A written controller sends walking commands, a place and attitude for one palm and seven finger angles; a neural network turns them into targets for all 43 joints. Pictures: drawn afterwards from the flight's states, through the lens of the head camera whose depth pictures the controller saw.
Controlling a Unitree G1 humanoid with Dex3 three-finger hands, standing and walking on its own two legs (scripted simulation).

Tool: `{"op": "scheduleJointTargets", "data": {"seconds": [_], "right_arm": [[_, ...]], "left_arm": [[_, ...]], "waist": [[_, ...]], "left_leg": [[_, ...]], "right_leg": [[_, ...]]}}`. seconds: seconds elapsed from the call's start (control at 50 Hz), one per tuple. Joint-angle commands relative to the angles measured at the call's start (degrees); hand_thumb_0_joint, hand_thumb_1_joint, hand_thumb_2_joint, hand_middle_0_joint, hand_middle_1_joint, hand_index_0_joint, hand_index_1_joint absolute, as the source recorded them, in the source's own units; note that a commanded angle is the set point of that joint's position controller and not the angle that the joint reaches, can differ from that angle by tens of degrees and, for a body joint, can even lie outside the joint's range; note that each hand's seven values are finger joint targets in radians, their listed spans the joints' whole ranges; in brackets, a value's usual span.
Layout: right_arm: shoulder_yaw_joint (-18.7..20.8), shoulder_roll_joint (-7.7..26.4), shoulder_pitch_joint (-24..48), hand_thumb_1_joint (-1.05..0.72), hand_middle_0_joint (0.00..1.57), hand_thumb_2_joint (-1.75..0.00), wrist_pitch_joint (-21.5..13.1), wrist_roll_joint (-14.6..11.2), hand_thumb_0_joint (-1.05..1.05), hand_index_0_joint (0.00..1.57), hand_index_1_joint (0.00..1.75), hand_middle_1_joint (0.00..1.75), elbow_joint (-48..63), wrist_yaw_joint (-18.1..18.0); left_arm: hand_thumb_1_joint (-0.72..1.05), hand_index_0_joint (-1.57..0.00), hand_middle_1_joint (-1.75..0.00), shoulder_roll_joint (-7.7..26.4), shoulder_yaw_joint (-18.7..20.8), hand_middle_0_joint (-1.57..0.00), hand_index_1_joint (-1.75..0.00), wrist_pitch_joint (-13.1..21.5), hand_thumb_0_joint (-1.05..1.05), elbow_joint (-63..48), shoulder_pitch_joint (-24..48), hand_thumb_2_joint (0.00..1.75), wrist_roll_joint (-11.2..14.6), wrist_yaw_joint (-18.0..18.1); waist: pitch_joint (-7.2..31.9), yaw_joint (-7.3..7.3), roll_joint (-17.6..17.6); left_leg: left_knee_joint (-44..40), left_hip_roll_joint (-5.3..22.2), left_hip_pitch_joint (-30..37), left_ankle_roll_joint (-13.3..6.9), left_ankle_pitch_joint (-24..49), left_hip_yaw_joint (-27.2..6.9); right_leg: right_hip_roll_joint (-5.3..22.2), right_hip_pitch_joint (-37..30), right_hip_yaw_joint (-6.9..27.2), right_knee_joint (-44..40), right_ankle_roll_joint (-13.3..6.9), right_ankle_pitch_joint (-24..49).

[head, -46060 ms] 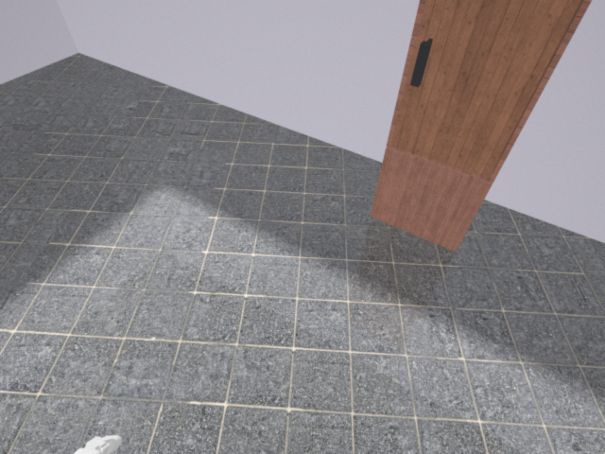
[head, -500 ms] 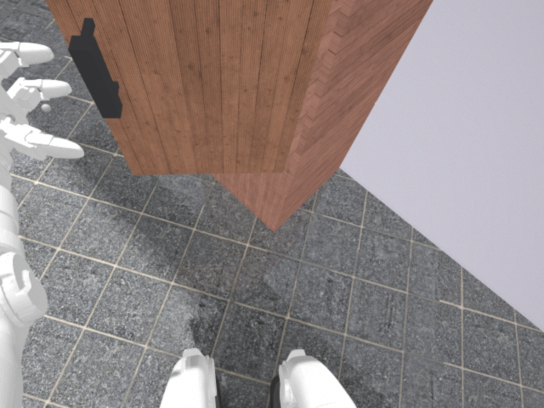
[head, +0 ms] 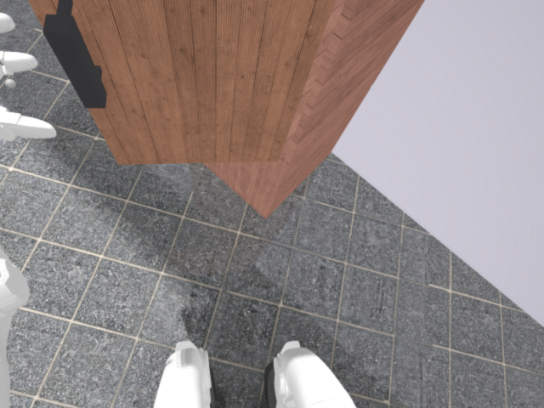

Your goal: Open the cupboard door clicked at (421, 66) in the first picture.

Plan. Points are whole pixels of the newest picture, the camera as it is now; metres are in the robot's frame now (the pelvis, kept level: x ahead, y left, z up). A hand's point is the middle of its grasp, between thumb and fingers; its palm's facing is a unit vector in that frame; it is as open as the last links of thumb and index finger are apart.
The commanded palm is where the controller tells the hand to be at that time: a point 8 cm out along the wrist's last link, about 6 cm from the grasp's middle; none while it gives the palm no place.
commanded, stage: move the hooked fingers beside the handle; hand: left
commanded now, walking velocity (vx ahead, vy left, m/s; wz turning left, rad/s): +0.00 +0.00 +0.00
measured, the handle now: (81, 54) +0.57 +0.21 +0.08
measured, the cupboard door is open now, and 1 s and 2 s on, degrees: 48 48 48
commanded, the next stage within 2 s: slide the fingers in behind the handle in 0.48 s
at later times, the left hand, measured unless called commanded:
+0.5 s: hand (26, 87) +0.51 +0.26 +0.08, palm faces +0.04 -1.00 -0.02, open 13.9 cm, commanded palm +0.50 +0.29 +0.08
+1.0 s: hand (48, 86) +0.52 +0.24 +0.07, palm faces +0.05 -1.00 +0.00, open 13.9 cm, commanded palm +0.51 +0.27 +0.08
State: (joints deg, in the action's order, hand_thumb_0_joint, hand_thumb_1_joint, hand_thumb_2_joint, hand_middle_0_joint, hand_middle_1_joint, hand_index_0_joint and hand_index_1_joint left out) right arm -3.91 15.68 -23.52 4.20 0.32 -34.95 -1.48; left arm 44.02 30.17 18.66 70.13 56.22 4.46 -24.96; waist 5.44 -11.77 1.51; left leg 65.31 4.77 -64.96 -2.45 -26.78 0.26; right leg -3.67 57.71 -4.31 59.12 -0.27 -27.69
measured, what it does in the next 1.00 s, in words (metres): stands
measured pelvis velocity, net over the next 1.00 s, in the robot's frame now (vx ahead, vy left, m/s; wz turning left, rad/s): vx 0.00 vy -0.01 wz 0.01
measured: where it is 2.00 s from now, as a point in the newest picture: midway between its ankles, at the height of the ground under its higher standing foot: outside the picture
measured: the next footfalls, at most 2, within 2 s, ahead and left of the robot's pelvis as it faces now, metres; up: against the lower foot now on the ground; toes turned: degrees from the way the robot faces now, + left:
none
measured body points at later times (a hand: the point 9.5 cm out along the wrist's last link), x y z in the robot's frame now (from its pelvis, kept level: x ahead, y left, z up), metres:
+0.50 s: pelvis +0.00 +0.00 +0.00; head +0.15 +0.05 +0.42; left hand +0.51 +0.32 +0.08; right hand +0.00 -0.26 -0.09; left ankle +0.03 +0.09 -0.65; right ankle +0.00 -0.13 -0.65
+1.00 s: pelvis +0.00 -0.01 +0.00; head +0.15 +0.03 +0.42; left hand +0.51 +0.30 +0.08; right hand -0.01 -0.28 -0.10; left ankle +0.03 +0.09 -0.65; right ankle +0.00 -0.13 -0.65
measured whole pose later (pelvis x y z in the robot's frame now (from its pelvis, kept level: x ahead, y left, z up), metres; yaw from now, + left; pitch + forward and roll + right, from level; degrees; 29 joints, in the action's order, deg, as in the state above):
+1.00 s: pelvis +0.00 -0.01 +0.00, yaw +1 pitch +25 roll -6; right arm -3.6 15.8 -22.6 3.7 0.4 -35.5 -1.2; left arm 39.7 26.0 19.7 71.1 57.6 4.5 -20.3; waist 5.7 -12.2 1.6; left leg 65.7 4.6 -65.0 -1.8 -26.4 -0.6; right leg -3.7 57.8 -5.1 60.0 -1.0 -27.9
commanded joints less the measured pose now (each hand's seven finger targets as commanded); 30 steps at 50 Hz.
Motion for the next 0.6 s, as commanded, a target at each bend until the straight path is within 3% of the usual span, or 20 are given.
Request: {"op": "scheduleJointTargets", "data": {"seconds": [0.0, 0.12, 0.14, 0.18, 0.24, 0.32, 0.34, 0.4, 0.44, 0.5, 0.54, 0.58], "right_arm": [[4.9, 12.2, -11.5, -0.9, 0.2, -0.9, 0.1, -0.2, 0.0, 0.2, 0.3, 0.3, 0.9, -0.7], [4.9, 12.2, -11.5, -0.9, 0.2, -0.9, 0.5, 0.0, 0.0, 0.2, 0.3, 0.3, 0.6, -0.8], [5.0, 12.5, -11.5, -0.9, 0.2, -0.9, 0.6, 0.0, 0.0, 0.2, 0.3, 0.3, 0.8, -0.8], [4.9, 12.2, -11.2, -0.9, 0.2, -0.9, 0.5, 0.2, 0.0, 0.2, 0.3, 0.3, 1.2, -0.7], [4.9, 12.1, -10.7, -0.9, 0.2, -0.9, 0.3, 0.4, 0.0, 0.2, 0.3, 0.3, 1.0, -0.5], [5.0, 12.2, -10.5, -0.9, 0.2, -0.9, 0.1, 0.6, 0.0, 0.2, 0.3, 0.3, 1.3, -0.3], [4.8, 12.2, -10.2, -0.9, 0.2, -0.9, 0.4, 0.4, 0.0, 0.2, 0.3, 0.3, 1.3, -0.4], [4.4, 12.2, -9.9, -0.9, 0.2, -0.9, 0.7, 0.0, 0.0, 0.2, 0.3, 0.3, 1.5, -0.4], [4.3, 12.4, -10.1, -0.9, 0.2, -0.9, 0.6, 0.1, 0.0, 0.2, 0.3, 0.3, 1.5, -0.7], [4.5, 12.4, -10.2, -0.9, 0.2, -0.9, 0.4, 0.2, 0.0, 0.2, 0.3, 0.3, 1.7, -0.8], [4.3, 12.2, -10.3, -0.9, 0.2, -0.9, 0.2, 0.2, 0.0, 0.2, 0.3, 0.3, 1.3, -0.8], [4.1, 12.1, -10.2, -0.9, 0.2, -0.9, 0.1, -0.1, 0.0, 0.2, 0.3, 0.3, 1.1, -0.8]], "left_arm": [[-0.5, -0.3, -1.2, 13.8, -1.1, -0.3, -1.2, 4.1, 0.0, -14.1, 23.4, 0.3, 2.3, -0.8], [-0.5, -0.3, -1.2, 7.3, -5.3, -0.3, -1.2, 1.8, 0.0, -10.8, 22.8, 0.3, 2.8, -0.2], [-0.5, -0.3, -1.2, 9.3, -3.7, -0.3, -1.2, 2.1, 0.0, -11.3, 22.8, 0.3, 2.7, 0.3], [-0.5, -0.3, -1.2, 9.3, -3.4, -0.3, -1.2, 3.1, 0.0, -12.1, 23.1, 0.3, 2.6, 1.4], [-0.5, -0.3, -1.2, 10.5, -2.8, -0.3, -1.2, 5.7, 0.0, -14.8, 27.1, 0.3, 2.0, 3.0], [-0.5, -0.3, -1.2, 12.6, -0.6, -0.3, -1.2, 6.9, 0.0, -14.1, 24.5, 0.3, 1.3, 4.1], [-0.5, -0.3, -1.2, 12.0, -1.7, -0.3, -1.2, 6.6, 0.0, -12.9, 24.4, 0.3, 0.8, 4.1], [-0.5, -0.3, -1.2, 9.7, -4.2, -0.3, -1.2, 4.5, 0.0, -9.1, 24.5, 0.3, 0.4, 3.8], [-0.5, -0.3, -1.2, 11.0, -3.5, -0.3, -1.2, 4.3, 0.0, -9.4, 26.2, 0.3, 0.5, 3.7], [-0.5, -0.3, -1.2, 12.7, -1.7, -0.3, -1.2, 5.1, 0.0, -11.9, 25.2, 0.3, 1.3, 3.0], [-0.5, -0.3, -1.2, 12.8, -2.0, -0.3, -1.2, 5.9, 0.0, -12.7, 26.8, 0.3, 1.7, 2.7], [-0.5, -0.3, -1.2, 12.6, -2.2, -0.3, -1.2, 5.5, 0.0, -10.2, 26.2, 0.3, 1.6, 2.5]], "waist": [[32.7, 0.39, 15.0], [26.2, -0.82, 13.4], [26.8, -0.33, 12.4], [27.3, -0.08, 12.1], [28.8, -0.34, 14.2], [31.1, 0.76, 14.3], [30.5, 0.82, 14.7], [26.2, -0.56, 11.9], [26.9, -0.67, 12.3], [31.1, 0.22, 11.7], [31.4, -0.34, 12.5], [28.3, -0.6, 10.7]], "left_leg": [[-5.9, -0.9, 39.9, 1.1, 32.0, -6.2], [-7.5, -0.6, 40.2, 1.3, 30.2, -7.3], [-7.6, -0.6, 40.1, 1.5, 30.3, -7.6], [-7.6, -0.8, 39.3, 1.4, 29.6, -7.3], [-7.2, -0.7, 40.9, 1.9, 29.5, -7.8], [-7.2, -0.8, 41.3, 2.1, 30.4, -7.8], [-7.5, -0.8, 41.2, 2.4, 29.9, -8.0], [-8.1, -1.0, 37.2, 1.6, 24.1, -7.5], [-7.9, -1.0, 36.8, 1.4, 24.0, -7.4], [-6.8, -1.3, 36.7, 1.1, 25.7, -6.7], [-6.5, -1.2, 36.8, 1.0, 26.2, -6.6], [-6.4, -1.4, 33.5, 0.7, 23.4, -6.2]], "right_leg": [[-1.1, -2.9, 1.1, -6.4, -1.0, 19.9], [-0.9, 1.5, 0.0, -7.3, -1.3, 16.1], [-0.9, 0.8, 0.0, -7.2, -1.2, 16.2], [-0.8, -0.1, 0.2, -7.1, -1.3, 16.2], [-0.7, 1.0, 0.3, -6.3, -1.4, 15.5], [-0.7, -0.8, 0.4, -5.9, -1.6, 15.8], [-0.6, -0.3, 0.4, -5.9, -1.5, 15.3], [-0.6, 0.1, 0.3, -6.7, -1.3, 13.4], [-0.6, -0.2, 0.4, -6.5, -1.3, 13.7], [-0.6, -3.1, 1.1, -6.4, -1.2, 15.8], [-0.6, -2.7, 1.3, -6.1, -1.1, 16.4], [-0.8, -3.3, 1.4, -6.5, -1.0, 15.3]]}}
